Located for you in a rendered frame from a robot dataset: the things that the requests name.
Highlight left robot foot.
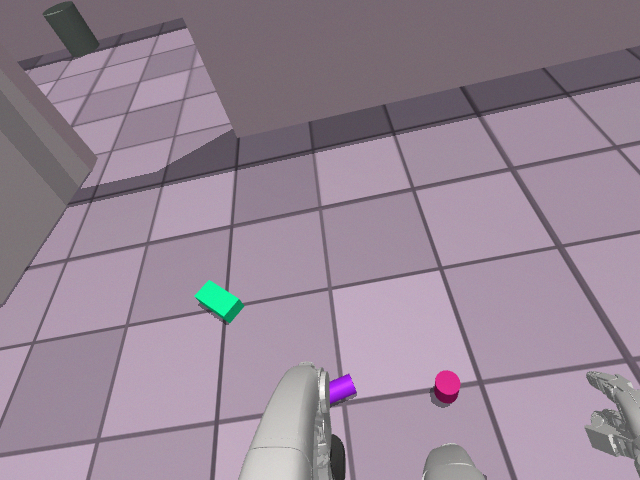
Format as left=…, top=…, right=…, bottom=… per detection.
left=330, top=434, right=346, bottom=480

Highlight right robot hand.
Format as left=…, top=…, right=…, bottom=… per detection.
left=584, top=371, right=640, bottom=460

